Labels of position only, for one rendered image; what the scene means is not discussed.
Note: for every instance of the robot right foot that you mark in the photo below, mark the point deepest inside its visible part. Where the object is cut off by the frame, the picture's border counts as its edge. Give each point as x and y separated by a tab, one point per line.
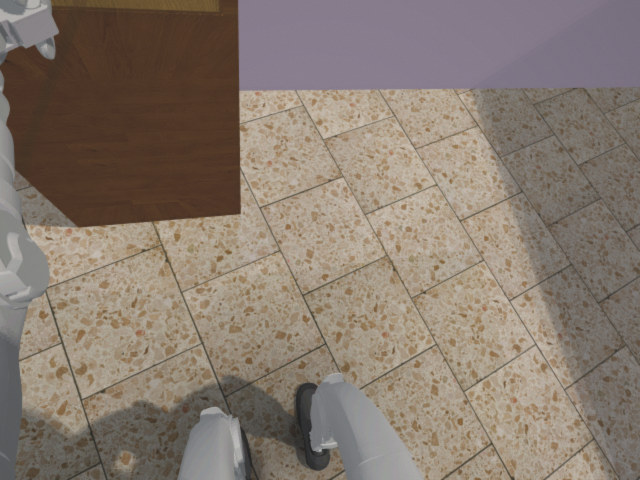
316	460

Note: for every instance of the robot left upper arm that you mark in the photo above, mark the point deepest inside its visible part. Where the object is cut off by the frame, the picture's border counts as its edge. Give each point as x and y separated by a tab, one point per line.
24	276

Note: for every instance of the cabinet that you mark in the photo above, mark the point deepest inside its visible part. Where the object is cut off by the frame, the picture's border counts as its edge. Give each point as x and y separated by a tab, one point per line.
136	119

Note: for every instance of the left robot hand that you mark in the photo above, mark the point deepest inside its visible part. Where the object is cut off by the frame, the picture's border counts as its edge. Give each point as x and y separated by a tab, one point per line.
27	23

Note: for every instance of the robot left forearm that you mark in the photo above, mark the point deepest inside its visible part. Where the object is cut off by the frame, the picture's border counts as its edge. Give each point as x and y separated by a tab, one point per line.
9	199

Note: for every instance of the robot left thigh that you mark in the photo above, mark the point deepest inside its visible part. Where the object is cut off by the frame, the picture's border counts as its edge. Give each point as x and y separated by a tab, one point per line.
213	449

